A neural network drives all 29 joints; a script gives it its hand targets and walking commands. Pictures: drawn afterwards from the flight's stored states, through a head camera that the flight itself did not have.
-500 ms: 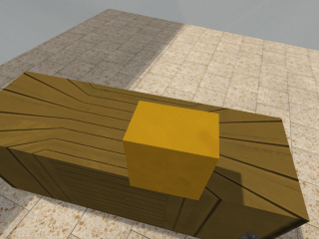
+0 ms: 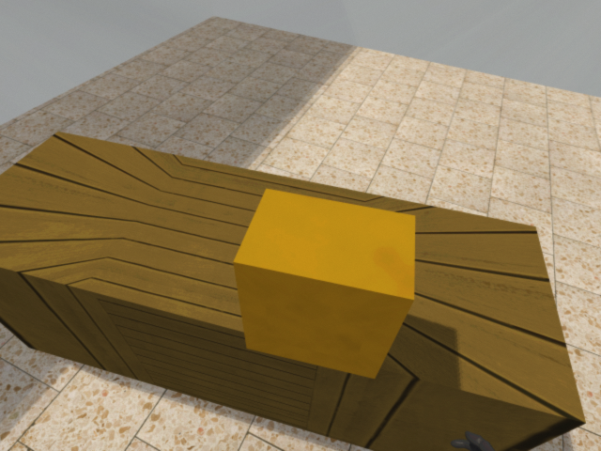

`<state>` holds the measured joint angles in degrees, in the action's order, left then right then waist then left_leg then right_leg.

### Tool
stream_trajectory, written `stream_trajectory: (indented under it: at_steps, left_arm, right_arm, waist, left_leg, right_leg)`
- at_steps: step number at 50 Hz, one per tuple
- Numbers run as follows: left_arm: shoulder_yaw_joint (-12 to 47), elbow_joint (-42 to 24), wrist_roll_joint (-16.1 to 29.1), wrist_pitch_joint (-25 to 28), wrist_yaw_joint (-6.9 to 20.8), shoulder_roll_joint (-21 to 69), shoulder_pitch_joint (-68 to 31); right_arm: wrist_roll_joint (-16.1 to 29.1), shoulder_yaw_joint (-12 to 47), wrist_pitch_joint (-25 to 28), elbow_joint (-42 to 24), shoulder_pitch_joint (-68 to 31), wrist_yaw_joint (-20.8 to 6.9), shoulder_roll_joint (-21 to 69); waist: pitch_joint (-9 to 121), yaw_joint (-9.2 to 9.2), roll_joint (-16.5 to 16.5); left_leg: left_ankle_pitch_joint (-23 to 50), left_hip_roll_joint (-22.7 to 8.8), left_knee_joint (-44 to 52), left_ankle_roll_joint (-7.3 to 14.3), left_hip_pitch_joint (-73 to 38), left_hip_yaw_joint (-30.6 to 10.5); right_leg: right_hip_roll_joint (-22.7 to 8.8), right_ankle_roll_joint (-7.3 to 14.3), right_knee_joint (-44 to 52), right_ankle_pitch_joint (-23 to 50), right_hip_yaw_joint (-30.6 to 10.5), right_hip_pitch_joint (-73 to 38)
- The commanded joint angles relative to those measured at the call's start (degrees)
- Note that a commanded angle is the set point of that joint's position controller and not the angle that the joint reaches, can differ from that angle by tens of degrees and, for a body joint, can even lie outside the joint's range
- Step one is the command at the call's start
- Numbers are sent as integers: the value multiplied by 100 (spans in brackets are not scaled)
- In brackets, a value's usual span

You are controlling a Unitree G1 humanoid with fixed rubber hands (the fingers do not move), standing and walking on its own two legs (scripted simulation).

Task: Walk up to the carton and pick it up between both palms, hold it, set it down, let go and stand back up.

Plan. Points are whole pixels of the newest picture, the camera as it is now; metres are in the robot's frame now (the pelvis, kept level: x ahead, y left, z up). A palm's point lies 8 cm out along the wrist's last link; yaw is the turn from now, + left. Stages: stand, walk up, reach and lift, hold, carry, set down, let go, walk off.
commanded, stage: stand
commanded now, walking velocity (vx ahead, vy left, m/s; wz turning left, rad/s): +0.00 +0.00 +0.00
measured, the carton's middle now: (323, 288) +0.41 -0.03 -0.08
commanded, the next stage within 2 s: none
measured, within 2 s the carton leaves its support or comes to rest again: neither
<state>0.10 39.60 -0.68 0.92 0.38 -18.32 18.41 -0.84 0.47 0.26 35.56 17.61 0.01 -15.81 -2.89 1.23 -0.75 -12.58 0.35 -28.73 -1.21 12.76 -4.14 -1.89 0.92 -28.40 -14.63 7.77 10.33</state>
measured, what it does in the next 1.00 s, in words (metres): stands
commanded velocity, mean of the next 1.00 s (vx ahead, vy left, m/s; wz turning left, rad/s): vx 0.00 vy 0.00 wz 0.00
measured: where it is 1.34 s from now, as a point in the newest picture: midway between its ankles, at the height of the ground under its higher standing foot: outside the picture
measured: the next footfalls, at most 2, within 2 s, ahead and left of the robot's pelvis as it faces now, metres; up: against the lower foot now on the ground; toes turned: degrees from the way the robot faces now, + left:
none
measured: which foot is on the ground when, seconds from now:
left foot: down 0.00-1.00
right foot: down 0.00-1.00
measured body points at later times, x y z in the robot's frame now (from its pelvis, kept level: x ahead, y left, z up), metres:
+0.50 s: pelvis -0.01 -0.01 +0.00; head -0.01 +0.00 +0.45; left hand +0.08 +0.27 -0.11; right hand +0.12 -0.26 -0.10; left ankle +0.04 +0.13 -0.74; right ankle +0.01 -0.10 -0.74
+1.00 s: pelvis -0.01 -0.01 +0.00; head -0.01 +0.00 +0.45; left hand +0.07 +0.27 -0.11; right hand +0.12 -0.26 -0.10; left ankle +0.04 +0.13 -0.74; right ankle +0.01 -0.10 -0.74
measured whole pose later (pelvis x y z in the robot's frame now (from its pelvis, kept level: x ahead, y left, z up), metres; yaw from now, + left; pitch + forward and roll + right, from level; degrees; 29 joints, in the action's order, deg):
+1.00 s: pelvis -0.01 -0.01 +0.00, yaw +2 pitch -4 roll +0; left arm 0.0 38.4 -0.7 0.3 0.5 -19.0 19.0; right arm -0.8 0.7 -0.2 34.4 18.3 -0.1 -16.2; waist -3.4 1.7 -0.5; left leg -12.4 0.4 -30.6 -2.1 14.3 -6.3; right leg -1.9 1.9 -30.6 -15.4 9.8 11.2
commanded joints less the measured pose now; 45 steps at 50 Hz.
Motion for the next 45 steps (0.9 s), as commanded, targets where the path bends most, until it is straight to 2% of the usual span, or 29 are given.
stream_trajectory:
  at_steps: [1, 45]
  left_arm:
    - [-224, -410, 1, 86, -24, -721, 60]
    - [-242, -522, 1, 38, -12, -807, 126]
  right_arm:
    - [2, -236, 94, -464, -13, 25, -762]
    - [-1, -223, 56, -568, 50, 20, -801]
  waist:
    - [1, -3, 148]
    - [-59, 42, 142]
  left_leg:
    - [203, -497, 507, 131, 333, -527]
    - [48, -435, 338, 103, 505, -645]
  right_leg:
    - [-620, -41, 633, -57, -862, -73]
    - [-691, 18, 582, -372, -788, 15]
